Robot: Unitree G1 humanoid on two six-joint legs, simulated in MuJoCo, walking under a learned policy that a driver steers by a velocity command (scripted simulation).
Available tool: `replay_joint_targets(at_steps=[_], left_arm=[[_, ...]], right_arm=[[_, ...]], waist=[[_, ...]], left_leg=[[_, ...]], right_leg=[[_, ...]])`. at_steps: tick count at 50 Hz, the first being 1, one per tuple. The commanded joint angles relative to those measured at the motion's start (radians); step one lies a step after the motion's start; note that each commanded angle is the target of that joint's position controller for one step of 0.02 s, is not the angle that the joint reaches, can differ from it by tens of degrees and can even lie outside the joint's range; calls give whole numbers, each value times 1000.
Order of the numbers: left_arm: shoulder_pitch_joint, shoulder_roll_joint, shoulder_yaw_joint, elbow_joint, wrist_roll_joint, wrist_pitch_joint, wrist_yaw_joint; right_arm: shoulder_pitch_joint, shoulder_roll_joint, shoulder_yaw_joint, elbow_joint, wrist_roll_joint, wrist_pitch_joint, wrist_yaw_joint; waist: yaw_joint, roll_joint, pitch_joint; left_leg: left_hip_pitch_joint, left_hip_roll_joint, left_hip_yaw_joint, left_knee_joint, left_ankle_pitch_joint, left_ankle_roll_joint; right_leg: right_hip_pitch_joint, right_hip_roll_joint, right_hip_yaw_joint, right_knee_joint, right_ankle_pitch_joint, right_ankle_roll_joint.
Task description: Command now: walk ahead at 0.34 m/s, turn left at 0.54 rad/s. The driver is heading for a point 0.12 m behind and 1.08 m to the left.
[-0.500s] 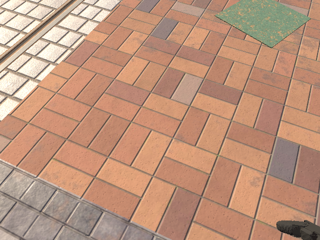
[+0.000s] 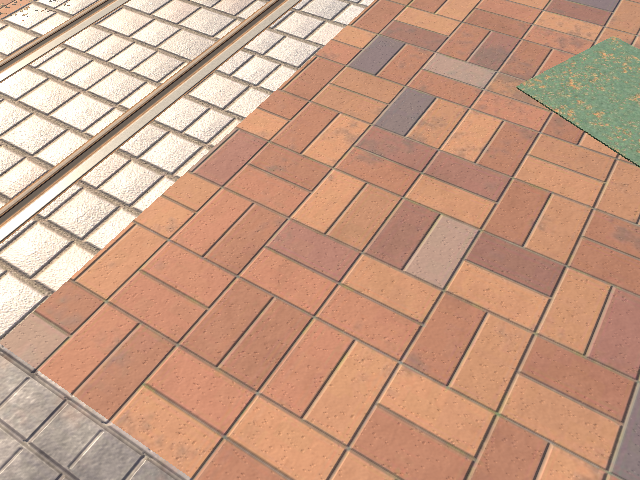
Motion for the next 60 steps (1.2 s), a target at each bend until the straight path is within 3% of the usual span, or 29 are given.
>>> replay_joint_targets(at_steps=[1,3,9,14,16,18,19,20,21,22,23,24,25,26,28,33,37,41,43,44,45,46,47,48,49,51,53,56,60], left_arm=[[20,139,42,-39,3,-18,11],[40,141,48,-24,2,-28,15],[84,193,76,11,-6,-34,11],[102,225,93,39,-26,-22,-2],[103,233,98,51,-39,-10,-7],[83,221,93,54,-43,1,-7],[103,168,74,55,-25,2,-8],[91,71,39,-2,25,-4,-6],[50,83,34,-49,4,-36,-2],[-17,170,52,-59,-36,-60,-9],[-18,177,54,-56,-39,-78,-13],[-8,172,56,-34,-16,-83,-8],[-6,173,60,-28,2,-81,-8],[-6,166,61,-28,4,-74,-14],[-17,142,58,-31,6,-59,-19],[-191,78,34,-82,-2,-53,-29],[-294,85,32,-125,-12,-64,-46],[-264,115,44,-129,-13,-77,-49],[-95,160,70,-92,-7,-83,-35],[73,197,82,-71,7,-84,-27],[216,264,101,-48,18,-73,-20],[219,202,84,-38,-7,-67,-29],[162,132,66,-49,-16,-57,-20],[103,112,59,-51,-12,-47,-13],[65,102,54,-39,-3,-43,-12],[33,84,48,-22,9,-53,-11],[28,93,54,-1,-4,-66,-13],[45,138,70,23,-6,-72,-12],[65,166,74,39,-11,-58,-8]], right_arm=[[3,-106,-35,-73,-5,-2,1],[-19,-68,-26,-85,-3,-8,8],[-119,-30,-11,-129,-3,-16,32],[-177,-41,-9,-153,-3,-7,49],[-175,-52,-13,-160,-3,-1,54],[-52,-81,-36,-118,-5,1,52],[121,-151,-75,-64,6,3,42],[224,-286,-104,-53,11,2,26],[201,-306,-93,-96,4,-27,38],[174,-213,-66,-98,0,-53,47],[144,-163,-50,-99,-2,-65,48],[83,-135,-40,-109,-2,-65,45],[40,-112,-30,-120,-5,-62,40],[22,-103,-25,-129,-13,-62,34],[30,-117,-29,-127,-10,-67,21],[104,-130,-36,-83,-2,-63,-5],[175,-126,-39,-38,7,-59,-10],[176,-127,-46,-19,5,-38,-23],[139,-118,-43,-34,2,-30,-17],[99,-93,-30,-65,-9,-30,-9],[237,-4,-6,-72,1,-35,-6],[284,-40,1,-69,12,-43,-4],[191,-122,-23,-68,25,-42,-2],[96,-144,-27,-88,18,-40,-3],[39,-130,-29,-104,2,-41,-1],[59,-82,-27,-103,6,-29,5],[47,-38,-18,-114,9,-15,7],[-12,-29,-10,-142,-2,-16,13],[-130,-16,1,-164,2,-35,42]], waist=[[32,-170,-24],[43,-163,-28],[73,-120,-27],[84,-129,5],[70,-123,18],[-5,-88,-21],[-76,-2,-110],[-75,288,-132],[-67,297,-218],[-89,167,-144],[-60,144,-104],[-26,67,-78],[1,68,-57],[18,83,-51],[30,53,-48],[-15,64,12],[-48,59,41],[-23,87,35],[61,103,-72],[145,78,-223],[120,-171,-413],[100,-316,-467],[113,-203,-288],[108,-105,-152],[84,-61,-58],[34,-105,-15],[24,-111,10],[31,-81,18],[75,-61,39]], left_leg=[[-258,115,-14,88,111,-24],[-252,130,6,48,178,-31],[-221,156,30,-195,321,-38],[-112,143,86,-355,299,-10],[-72,132,114,-400,246,21],[159,57,181,-490,253,67],[401,32,138,-530,242,110],[619,282,-318,-641,196,234],[706,386,-728,-809,-33,370],[685,384,-631,-827,20,344],[614,348,-514,-801,117,308],[528,307,-417,-788,216,273],[457,272,-348,-801,313,255],[413,253,-318,-818,387,249],[385,229,-261,-834,530,252],[297,160,-174,-838,545,199],[329,185,-236,-808,496,180],[412,216,-299,-711,599,161],[392,158,-274,-536,844,125],[259,105,-250,-310,768,94],[-107,-41,-148,82,295,9],[-257,-35,-153,250,-110,-1],[-324,34,-143,308,-39,-7],[-311,74,-87,285,43,-9],[-282,106,-68,236,91,-6],[-189,155,-62,168,134,4],[-196,174,-43,112,149,1],[-247,189,-37,-13,283,-11],[-197,164,31,-260,499,-2]], right_leg=[[213,-275,333,-333,-312,-131],[214,-267,244,-363,-226,-142],[261,-299,76,-390,-84,-157],[270,-321,-24,-364,-86,-126],[290,-342,-44,-323,-102,-109],[213,-298,-124,-135,42,-66],[118,-228,-197,143,151,-22],[-234,-104,-230,562,-279,67],[-489,10,1,770,-451,78],[-581,-48,62,811,-364,51],[-554,-85,67,752,-265,23],[-486,-118,73,682,-191,23],[-422,-130,78,602,-134,28],[-372,-128,77,565,-92,35],[-347,-97,58,482,-20,58],[-266,-23,48,131,229,83],[-230,-2,70,7,292,58],[-158,5,79,-37,182,22],[102,25,35,-66,151,-25],[404,-82,125,-11,151,-85],[833,-340,521,-19,0,-234],[876,-435,801,-140,-183,-264],[726,-400,682,-181,-293,-221],[550,-361,534,-210,-235,-188],[395,-324,433,-247,-133,-176],[247,-272,294,-305,-31,-161],[201,-272,205,-353,30,-175],[229,-279,102,-385,133,-189],[263,-232,-64,-380,223,-144]])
